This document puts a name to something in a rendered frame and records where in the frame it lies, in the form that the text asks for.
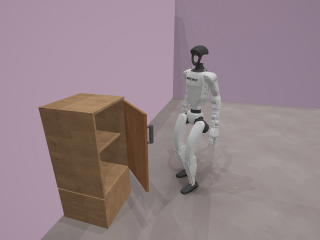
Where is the right robot forearm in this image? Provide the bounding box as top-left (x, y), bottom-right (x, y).
top-left (181, 93), bottom-right (190, 114)

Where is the cupboard door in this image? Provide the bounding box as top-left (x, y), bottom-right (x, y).
top-left (123, 100), bottom-right (149, 192)

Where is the right robot upper arm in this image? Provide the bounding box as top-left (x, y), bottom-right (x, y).
top-left (183, 69), bottom-right (192, 94)

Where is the handle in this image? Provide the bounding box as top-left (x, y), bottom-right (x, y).
top-left (147, 124), bottom-right (154, 144)

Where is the robot left thigh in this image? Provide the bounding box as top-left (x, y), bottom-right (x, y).
top-left (184, 118), bottom-right (209, 164)

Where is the right robot shin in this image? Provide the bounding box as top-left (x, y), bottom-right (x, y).
top-left (175, 150), bottom-right (186, 169)

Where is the left robot hand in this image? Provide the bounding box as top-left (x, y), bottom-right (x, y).
top-left (207, 127), bottom-right (219, 147)

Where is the left robot forearm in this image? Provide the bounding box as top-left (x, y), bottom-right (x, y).
top-left (211, 96), bottom-right (221, 128)

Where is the left robot upper arm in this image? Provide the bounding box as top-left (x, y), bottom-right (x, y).
top-left (203, 72), bottom-right (220, 104)

